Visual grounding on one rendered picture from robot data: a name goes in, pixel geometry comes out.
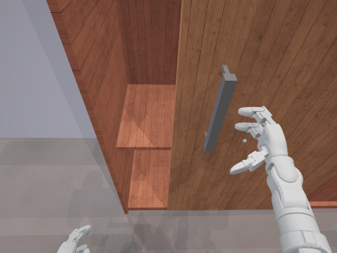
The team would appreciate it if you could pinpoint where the left robot hand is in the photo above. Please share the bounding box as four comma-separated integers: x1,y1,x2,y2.
57,225,91,253

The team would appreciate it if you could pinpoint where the handle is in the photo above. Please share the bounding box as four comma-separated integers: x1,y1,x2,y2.
204,65,237,152

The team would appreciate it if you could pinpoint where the right robot forearm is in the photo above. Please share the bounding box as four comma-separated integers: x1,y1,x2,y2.
265,155,332,253

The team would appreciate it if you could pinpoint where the wardrobe door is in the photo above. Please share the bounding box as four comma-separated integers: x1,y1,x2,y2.
167,0,337,210
306,173,337,201

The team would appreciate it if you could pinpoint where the right robot hand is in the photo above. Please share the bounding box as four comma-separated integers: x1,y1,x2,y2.
230,106,288,174

